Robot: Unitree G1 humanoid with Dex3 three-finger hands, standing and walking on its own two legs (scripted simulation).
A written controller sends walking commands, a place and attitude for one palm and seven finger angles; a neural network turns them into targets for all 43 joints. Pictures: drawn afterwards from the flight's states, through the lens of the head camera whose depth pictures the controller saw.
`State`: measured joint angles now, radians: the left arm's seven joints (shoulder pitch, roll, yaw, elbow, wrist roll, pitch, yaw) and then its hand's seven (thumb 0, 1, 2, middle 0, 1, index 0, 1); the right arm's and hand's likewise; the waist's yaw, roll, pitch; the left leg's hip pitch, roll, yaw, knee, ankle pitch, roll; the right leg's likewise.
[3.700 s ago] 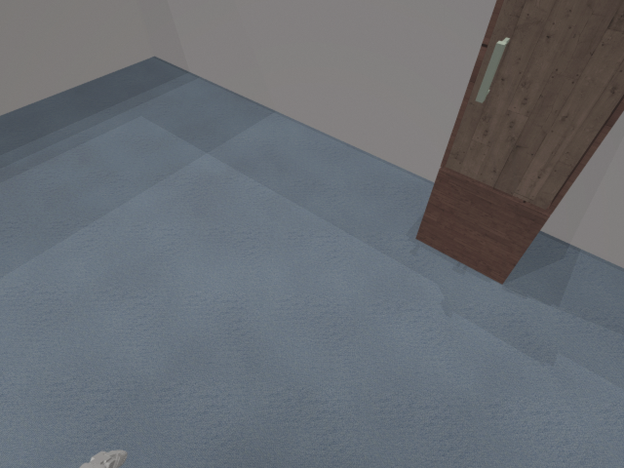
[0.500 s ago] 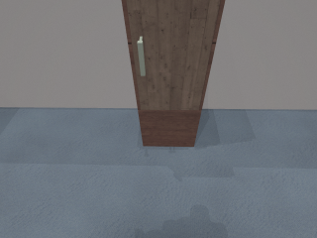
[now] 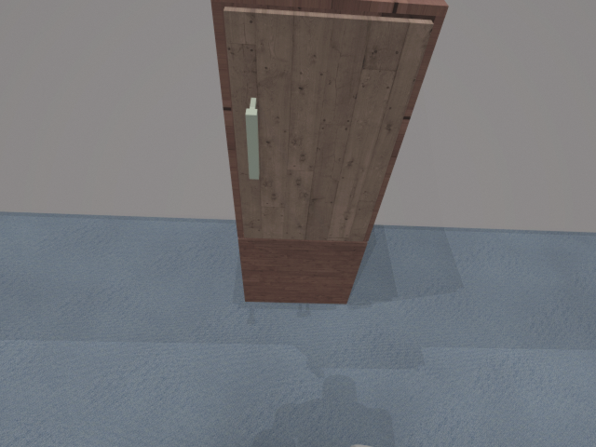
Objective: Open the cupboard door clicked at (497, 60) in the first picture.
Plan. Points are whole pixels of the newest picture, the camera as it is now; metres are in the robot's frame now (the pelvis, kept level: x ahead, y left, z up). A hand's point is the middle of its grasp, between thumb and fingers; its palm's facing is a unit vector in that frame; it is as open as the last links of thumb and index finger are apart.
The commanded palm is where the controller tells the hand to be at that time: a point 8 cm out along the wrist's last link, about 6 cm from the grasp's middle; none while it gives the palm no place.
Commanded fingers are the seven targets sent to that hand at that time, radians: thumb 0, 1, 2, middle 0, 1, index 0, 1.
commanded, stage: take the last steps up to it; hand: left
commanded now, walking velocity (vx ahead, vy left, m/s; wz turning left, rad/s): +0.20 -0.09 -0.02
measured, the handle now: (253, 140) +0.66 +0.13 +0.02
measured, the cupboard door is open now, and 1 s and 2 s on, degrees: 0 0 0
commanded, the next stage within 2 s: come to a stop and stand still in 0.10 s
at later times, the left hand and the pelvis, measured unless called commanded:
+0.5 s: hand (219, 416) +0.19 +0.13 -0.17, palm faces +0.07 -0.97 -0.24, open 7.2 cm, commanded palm none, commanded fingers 0.00 0.90 0.90 -0.20 -0.30 -0.20 -0.30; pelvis +0.12 -0.06 +0.00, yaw +2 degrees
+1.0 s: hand out of the picture +0.13 +0.18 -0.17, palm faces +0.03 -0.98 -0.20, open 7.4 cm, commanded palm none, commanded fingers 0.00 0.90 0.90 -0.20 -0.30 -0.20 -0.30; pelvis +0.11 -0.02 +0.01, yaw +0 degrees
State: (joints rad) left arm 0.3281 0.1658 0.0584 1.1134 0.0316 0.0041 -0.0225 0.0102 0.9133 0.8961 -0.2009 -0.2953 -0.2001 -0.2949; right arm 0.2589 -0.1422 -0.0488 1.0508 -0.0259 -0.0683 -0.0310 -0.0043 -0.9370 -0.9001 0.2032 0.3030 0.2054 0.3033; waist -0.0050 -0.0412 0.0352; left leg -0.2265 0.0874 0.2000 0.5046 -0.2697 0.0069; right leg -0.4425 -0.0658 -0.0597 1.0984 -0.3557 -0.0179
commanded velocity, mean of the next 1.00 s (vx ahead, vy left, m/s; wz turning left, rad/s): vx -0.07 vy -0.02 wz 0.00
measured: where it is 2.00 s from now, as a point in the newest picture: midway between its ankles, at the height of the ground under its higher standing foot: outside the picture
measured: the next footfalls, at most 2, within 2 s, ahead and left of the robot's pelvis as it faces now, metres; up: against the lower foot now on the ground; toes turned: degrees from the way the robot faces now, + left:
right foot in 0.20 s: +0.19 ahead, -0.16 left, +0.00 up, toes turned -9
left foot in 0.64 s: +0.16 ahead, +0.08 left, +0.00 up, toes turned +4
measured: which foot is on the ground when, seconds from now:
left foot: down 0.00-0.22, up 0.24-0.62, down 0.64-1.00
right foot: up 0.00-0.18, down 0.20-0.66, up 0.68-1.00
